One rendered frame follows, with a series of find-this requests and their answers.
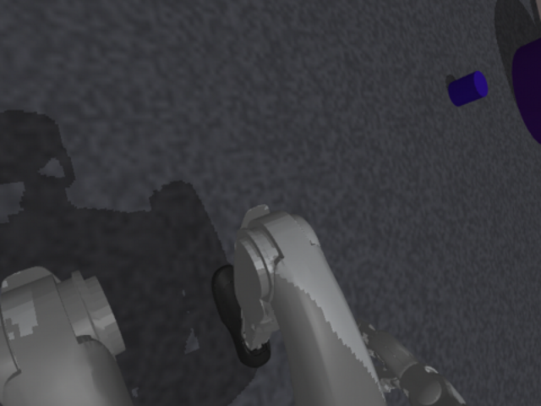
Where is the right robot arm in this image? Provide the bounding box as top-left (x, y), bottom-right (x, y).
top-left (399, 363), bottom-right (468, 406)

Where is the right robot hand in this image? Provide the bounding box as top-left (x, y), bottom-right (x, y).
top-left (356, 318), bottom-right (420, 392)

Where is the right robot foot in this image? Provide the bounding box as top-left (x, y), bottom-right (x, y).
top-left (211, 265), bottom-right (271, 368)

